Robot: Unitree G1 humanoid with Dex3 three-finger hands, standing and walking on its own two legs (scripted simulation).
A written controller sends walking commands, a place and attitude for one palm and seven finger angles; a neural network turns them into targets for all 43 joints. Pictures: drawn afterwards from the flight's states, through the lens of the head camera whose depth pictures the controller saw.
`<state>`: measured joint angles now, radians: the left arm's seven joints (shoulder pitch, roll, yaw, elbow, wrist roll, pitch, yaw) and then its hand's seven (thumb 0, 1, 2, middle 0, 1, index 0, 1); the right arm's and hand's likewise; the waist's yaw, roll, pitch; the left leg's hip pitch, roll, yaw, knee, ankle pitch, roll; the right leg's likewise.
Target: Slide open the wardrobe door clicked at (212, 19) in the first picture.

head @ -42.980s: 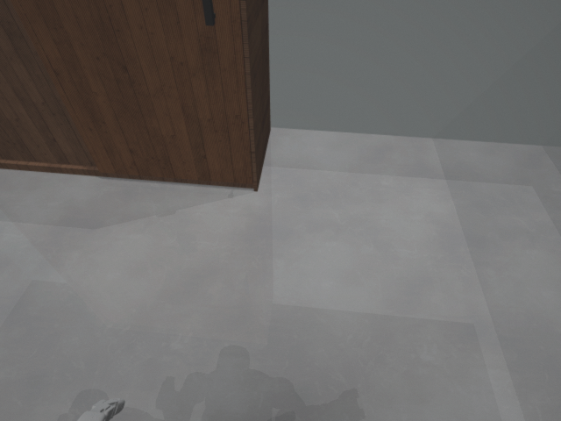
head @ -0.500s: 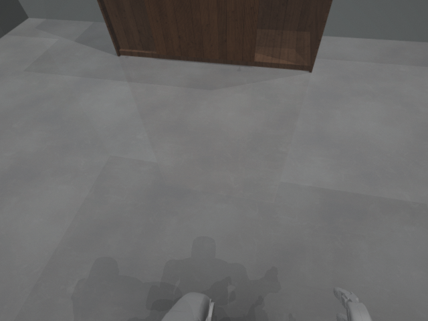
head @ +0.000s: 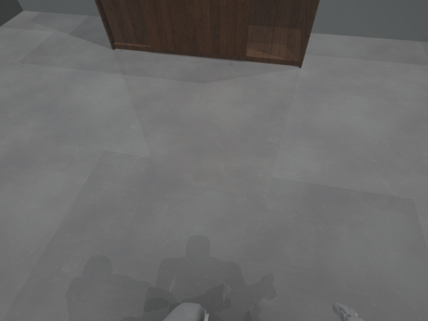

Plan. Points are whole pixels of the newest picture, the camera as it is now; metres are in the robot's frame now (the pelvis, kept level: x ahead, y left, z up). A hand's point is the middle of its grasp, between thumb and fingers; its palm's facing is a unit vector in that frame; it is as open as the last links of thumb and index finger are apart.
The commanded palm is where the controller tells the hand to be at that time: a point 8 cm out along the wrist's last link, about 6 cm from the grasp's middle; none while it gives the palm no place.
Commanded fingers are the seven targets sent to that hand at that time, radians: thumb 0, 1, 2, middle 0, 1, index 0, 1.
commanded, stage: relax the arm and regain balance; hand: right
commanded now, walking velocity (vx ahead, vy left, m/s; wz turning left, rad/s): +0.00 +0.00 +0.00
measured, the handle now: out of the picture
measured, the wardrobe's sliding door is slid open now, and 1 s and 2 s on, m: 0.43 0.43 0.43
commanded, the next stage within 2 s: step back with the hand held close in 0.22 s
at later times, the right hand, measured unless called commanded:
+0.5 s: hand out of the picture +0.21 -0.29 +0.21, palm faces +0.44 +0.76 -0.49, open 11.6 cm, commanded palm +0.10 -0.29 +0.21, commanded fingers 0.00 -0.90 -0.90 0.20 0.30 0.20 0.30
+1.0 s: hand out of the picture +0.09 -0.24 +0.16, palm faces +0.24 +0.85 -0.48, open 7.4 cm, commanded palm +0.02 -0.30 +0.21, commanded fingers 0.00 -0.90 -0.90 0.20 0.30 0.20 0.30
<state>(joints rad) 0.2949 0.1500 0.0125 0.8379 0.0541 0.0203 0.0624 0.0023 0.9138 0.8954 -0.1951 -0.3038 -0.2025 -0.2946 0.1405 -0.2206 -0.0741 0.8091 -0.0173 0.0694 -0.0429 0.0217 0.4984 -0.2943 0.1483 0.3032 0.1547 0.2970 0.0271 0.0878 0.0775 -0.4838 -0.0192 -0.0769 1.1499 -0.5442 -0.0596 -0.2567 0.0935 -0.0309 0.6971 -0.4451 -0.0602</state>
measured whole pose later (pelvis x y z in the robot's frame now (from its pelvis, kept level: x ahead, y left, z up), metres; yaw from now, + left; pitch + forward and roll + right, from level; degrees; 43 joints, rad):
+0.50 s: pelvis -0.03 +0.00 +0.02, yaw -2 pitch +0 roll +3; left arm 0.20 0.17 -0.03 0.85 -0.09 -0.16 0.05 0.01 0.92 0.90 -0.20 -0.30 -0.20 -0.29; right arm 0.27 -0.62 -0.46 -0.77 0.05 0.24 -0.14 0.03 -0.25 -0.61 0.18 0.30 0.18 0.30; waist -0.05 0.09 0.15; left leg -0.23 -0.09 0.02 0.51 -0.28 0.04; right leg -0.27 0.01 0.07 0.65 -0.37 -0.02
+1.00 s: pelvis -0.10 -0.01 +0.02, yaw -3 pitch +0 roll -1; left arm 0.23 0.23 0.02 0.62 -0.03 -0.01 0.10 0.01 0.91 0.90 -0.20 -0.30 -0.21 -0.30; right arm 0.64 -0.54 -0.31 -0.80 0.04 -0.07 -0.17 0.02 -0.88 -0.89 0.22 0.31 0.22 0.30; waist -0.06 0.13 0.19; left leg -0.43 0.00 -0.03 0.72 -0.35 -0.01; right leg -0.26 -0.01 0.04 0.56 -0.31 0.04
